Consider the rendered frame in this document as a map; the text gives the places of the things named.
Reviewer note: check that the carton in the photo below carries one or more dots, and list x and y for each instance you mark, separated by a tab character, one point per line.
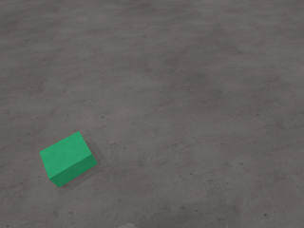
67	159

